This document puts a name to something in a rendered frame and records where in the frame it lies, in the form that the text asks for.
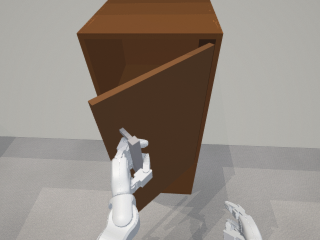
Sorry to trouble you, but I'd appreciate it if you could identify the robot left hand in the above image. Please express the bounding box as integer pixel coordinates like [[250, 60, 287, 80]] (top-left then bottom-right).
[[110, 137, 153, 197]]

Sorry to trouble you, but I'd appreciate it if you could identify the robot left forearm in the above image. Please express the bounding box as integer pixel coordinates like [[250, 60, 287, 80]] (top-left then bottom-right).
[[96, 193, 140, 240]]

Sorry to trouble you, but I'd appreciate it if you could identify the cupboard door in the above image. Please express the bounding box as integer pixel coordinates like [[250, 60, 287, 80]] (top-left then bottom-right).
[[88, 43, 215, 212]]

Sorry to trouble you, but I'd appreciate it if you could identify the robot right hand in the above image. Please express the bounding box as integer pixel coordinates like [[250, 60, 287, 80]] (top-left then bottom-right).
[[223, 201, 263, 240]]

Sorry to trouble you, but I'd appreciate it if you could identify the handle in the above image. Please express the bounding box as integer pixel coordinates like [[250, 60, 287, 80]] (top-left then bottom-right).
[[119, 128, 143, 173]]

